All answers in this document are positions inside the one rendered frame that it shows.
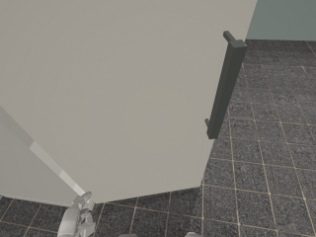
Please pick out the handle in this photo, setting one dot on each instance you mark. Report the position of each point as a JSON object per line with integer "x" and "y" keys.
{"x": 234, "y": 56}

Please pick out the fridge door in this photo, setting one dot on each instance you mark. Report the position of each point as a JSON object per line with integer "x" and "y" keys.
{"x": 116, "y": 92}

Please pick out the robot left hand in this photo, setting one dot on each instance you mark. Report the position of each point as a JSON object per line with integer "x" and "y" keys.
{"x": 71, "y": 222}

